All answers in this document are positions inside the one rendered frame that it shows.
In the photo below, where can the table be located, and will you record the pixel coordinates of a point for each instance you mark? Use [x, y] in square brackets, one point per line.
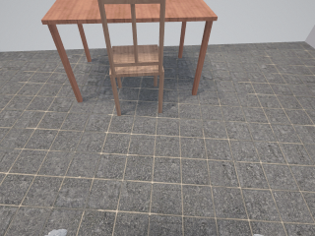
[79, 12]

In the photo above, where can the chair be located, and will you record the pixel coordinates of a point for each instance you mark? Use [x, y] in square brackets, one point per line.
[134, 60]

